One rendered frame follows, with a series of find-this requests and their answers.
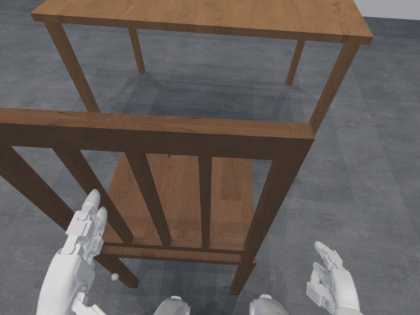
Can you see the robot right hand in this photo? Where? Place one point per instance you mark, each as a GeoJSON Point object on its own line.
{"type": "Point", "coordinates": [337, 289]}

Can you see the robot left hand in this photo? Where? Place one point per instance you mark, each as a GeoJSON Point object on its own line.
{"type": "Point", "coordinates": [72, 266]}

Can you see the robot thigh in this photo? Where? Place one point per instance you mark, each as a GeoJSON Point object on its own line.
{"type": "Point", "coordinates": [172, 306]}
{"type": "Point", "coordinates": [266, 306]}

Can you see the right robot thigh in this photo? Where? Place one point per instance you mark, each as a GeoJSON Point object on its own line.
{"type": "Point", "coordinates": [266, 306]}

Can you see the left robot thigh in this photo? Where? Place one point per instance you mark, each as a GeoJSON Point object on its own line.
{"type": "Point", "coordinates": [172, 306]}

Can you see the chair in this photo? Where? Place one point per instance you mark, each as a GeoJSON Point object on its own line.
{"type": "Point", "coordinates": [182, 189]}

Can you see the table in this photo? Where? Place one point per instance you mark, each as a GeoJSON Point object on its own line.
{"type": "Point", "coordinates": [336, 21]}

